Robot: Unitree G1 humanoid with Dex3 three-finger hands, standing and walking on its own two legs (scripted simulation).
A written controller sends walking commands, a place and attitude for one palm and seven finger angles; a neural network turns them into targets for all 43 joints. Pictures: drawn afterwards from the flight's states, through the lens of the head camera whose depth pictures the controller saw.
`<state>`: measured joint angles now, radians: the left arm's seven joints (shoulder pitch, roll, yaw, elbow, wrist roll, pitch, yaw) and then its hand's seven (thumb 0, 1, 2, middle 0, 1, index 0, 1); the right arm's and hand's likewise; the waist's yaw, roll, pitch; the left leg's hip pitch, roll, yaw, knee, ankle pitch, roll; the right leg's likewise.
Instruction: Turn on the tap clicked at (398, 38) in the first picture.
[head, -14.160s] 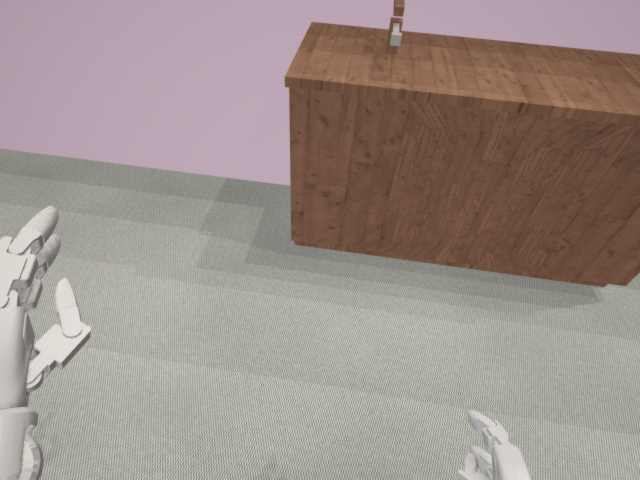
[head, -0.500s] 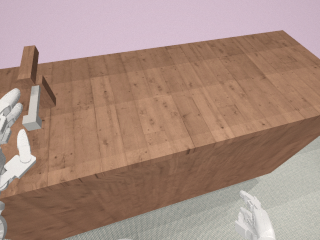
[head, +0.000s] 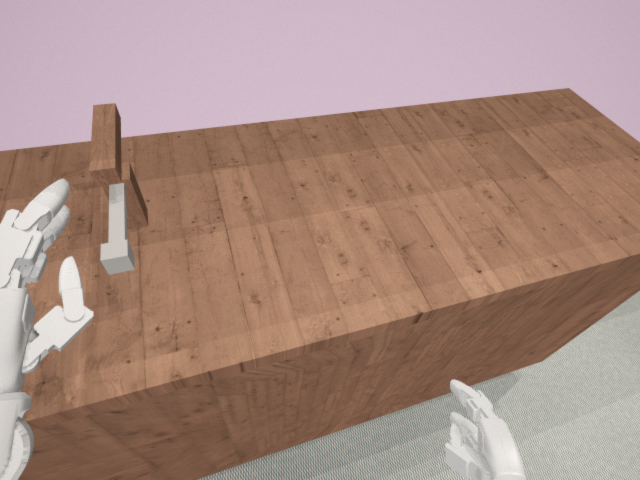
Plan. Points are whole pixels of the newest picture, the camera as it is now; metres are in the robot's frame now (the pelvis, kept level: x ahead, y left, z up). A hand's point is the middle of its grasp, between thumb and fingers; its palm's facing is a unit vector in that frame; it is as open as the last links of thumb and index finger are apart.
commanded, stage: come to a stop and stand still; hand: left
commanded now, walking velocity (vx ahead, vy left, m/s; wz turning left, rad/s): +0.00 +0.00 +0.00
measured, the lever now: (118, 257) +0.32 +0.27 +0.09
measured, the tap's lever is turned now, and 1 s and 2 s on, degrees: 0 0 0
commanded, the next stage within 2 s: look again from close up in 0.34 s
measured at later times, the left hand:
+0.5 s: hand (53, 308) +0.22 +0.26 +0.16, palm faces +0.37 -0.84 -0.39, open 7.4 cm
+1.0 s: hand (89, 315) +0.22 +0.23 +0.16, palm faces +0.38 -0.85 -0.37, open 7.4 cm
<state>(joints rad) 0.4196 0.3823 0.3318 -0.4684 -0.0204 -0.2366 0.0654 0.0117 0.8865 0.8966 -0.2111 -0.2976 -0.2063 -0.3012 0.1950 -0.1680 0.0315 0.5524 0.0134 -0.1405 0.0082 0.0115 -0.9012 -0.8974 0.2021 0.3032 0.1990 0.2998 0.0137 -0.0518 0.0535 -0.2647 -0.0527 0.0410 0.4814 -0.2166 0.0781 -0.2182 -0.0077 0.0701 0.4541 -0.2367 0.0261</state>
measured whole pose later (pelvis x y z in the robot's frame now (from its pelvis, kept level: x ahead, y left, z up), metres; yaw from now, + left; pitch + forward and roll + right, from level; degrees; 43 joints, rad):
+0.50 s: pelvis +0.00 +0.01 +0.00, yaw +1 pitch -1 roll -2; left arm 0.43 0.39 0.37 -0.50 -0.03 -0.21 0.10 0.01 0.88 0.90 -0.21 -0.30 -0.21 -0.30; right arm 0.19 -0.17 0.03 0.55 0.01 -0.09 -0.01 0.01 -0.90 -0.90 0.20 0.30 0.20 0.30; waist 0.02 -0.03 0.07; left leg -0.24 -0.06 0.03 0.46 -0.21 0.08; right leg -0.17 -0.03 -0.01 0.38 -0.21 0.04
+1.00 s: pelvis +0.00 -0.02 +0.01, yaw +1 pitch +0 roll -1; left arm 0.43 0.37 0.35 -0.48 -0.05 -0.20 0.10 0.01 0.88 0.90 -0.21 -0.30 -0.21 -0.30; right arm 0.18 -0.19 0.02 0.55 0.02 -0.09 -0.03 0.01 -0.90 -0.90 0.20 0.30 0.20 0.30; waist 0.03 -0.01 0.06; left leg -0.24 -0.02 0.01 0.44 -0.19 0.04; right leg -0.17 0.01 -0.02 0.36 -0.19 0.01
